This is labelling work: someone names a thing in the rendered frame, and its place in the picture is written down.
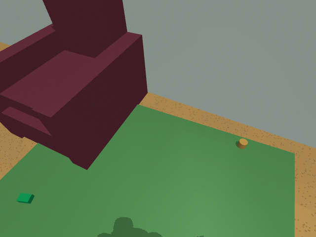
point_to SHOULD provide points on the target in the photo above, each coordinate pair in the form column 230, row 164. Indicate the armchair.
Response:
column 71, row 85

